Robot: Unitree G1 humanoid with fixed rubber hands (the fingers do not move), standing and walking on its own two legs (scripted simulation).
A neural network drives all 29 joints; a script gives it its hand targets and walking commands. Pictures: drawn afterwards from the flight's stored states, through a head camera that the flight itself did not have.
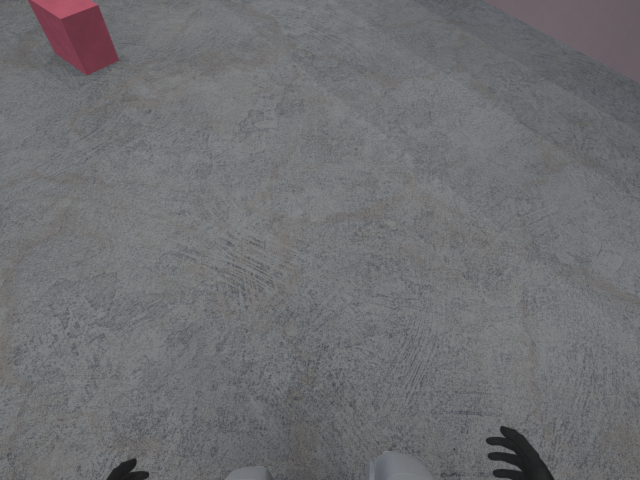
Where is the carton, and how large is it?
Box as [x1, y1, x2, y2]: [28, 0, 118, 74]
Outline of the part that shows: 28,0 55,53 85,74 88,74 118,60 99,8 95,3 90,0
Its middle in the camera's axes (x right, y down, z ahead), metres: -1.21 -1.05 +1.92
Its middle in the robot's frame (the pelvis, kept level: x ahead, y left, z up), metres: +2.02 +1.23 -0.63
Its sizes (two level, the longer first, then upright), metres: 0.278 0.188 0.275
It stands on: the floor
